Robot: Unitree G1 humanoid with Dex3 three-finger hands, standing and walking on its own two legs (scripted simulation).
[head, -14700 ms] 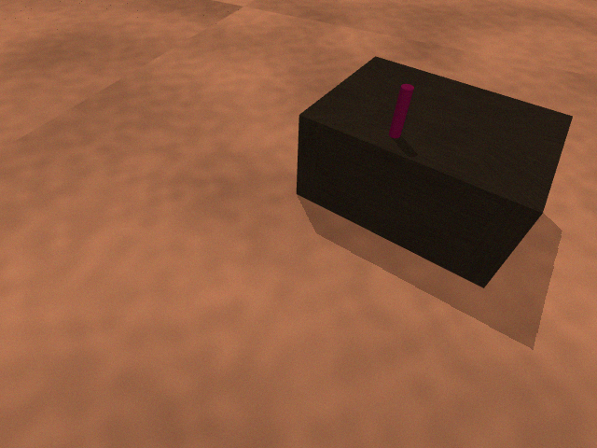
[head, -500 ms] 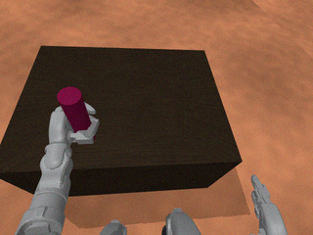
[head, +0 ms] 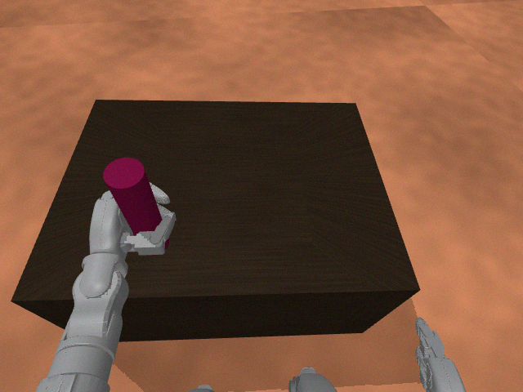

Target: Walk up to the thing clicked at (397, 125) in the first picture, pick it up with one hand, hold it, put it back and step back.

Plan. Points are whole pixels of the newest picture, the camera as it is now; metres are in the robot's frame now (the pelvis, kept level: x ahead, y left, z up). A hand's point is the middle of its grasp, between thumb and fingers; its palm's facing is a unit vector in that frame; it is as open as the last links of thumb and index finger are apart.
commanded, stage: lift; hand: left
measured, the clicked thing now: (142, 214) +0.36 +0.17 +0.07
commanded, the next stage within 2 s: hold in 0.12 s
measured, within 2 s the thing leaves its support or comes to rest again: neither
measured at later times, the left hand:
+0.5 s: hand (155, 224) +0.34 +0.15 +0.08, palm faces +0.09 -1.00 -0.02, open 6.1 cm
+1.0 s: hand (153, 229) +0.33 +0.15 +0.08, palm faces +0.09 -1.00 -0.01, open 6.1 cm
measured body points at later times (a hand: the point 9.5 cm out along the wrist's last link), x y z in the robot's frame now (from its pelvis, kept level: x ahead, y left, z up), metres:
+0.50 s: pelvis +0.00 -0.01 +0.01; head +0.05 -0.01 +0.46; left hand +0.33 +0.20 +0.08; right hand +0.16 -0.26 -0.04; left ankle -0.03 +0.11 -0.68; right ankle +0.05 -0.14 -0.68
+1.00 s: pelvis +0.00 -0.01 +0.02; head +0.04 -0.01 +0.47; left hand +0.31 +0.20 +0.09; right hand +0.15 -0.26 -0.04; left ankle -0.03 +0.11 -0.68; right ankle +0.05 -0.14 -0.68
